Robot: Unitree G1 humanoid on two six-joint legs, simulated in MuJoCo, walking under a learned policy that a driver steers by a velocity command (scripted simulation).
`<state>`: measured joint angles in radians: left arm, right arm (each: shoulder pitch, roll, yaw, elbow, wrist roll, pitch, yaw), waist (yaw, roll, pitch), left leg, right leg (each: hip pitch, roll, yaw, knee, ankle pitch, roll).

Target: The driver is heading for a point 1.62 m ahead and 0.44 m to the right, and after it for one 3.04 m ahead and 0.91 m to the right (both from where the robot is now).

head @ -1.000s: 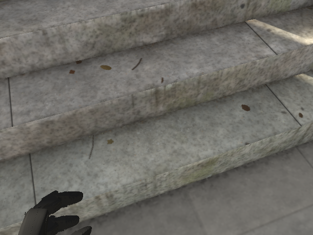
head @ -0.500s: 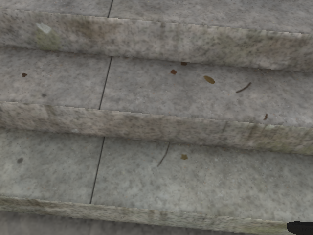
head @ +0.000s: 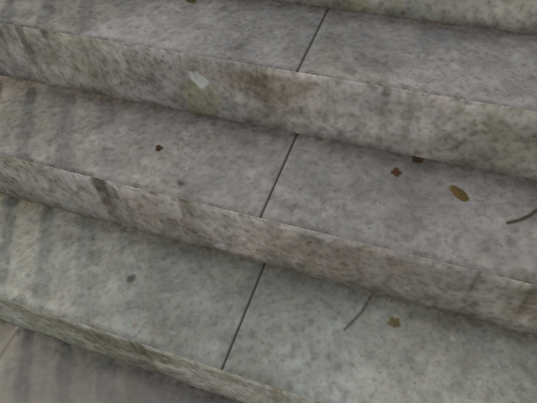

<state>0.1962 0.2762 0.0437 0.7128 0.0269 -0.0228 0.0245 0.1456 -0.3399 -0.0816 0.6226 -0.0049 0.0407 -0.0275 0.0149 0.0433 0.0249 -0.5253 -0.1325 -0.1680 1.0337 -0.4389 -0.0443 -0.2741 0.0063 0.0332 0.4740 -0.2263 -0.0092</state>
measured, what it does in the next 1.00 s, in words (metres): steps on the spot, turning right: left foot, then right foot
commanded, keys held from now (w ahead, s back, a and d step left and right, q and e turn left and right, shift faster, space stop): e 0.90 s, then no key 0.10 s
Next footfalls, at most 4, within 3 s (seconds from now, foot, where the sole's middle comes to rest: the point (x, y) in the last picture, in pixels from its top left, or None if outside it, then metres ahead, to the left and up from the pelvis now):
0.18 left None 0.02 0.14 -0.78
0.52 right None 0.00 -0.13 -0.78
1.02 left None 0.06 0.07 -0.78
1.30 right None -0.08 -0.14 -0.78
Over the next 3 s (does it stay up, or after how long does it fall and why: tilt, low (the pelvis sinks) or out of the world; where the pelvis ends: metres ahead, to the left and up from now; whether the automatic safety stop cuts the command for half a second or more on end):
stays up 0.23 -0.02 -0.02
